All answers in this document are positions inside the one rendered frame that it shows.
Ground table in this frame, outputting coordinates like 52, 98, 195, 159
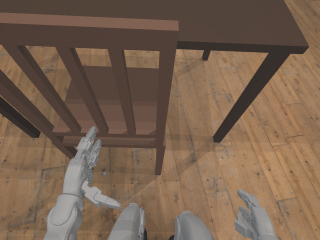
0, 0, 310, 143

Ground right robot hand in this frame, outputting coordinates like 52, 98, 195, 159
234, 189, 276, 240

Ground robot left shin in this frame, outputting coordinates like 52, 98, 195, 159
129, 203, 144, 240

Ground chair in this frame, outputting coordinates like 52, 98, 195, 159
0, 12, 179, 175

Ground left robot thigh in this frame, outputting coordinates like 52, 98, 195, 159
107, 206, 145, 240

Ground left robot hand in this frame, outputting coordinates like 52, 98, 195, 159
62, 126, 121, 209

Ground left robot forearm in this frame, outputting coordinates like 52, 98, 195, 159
43, 193, 85, 240

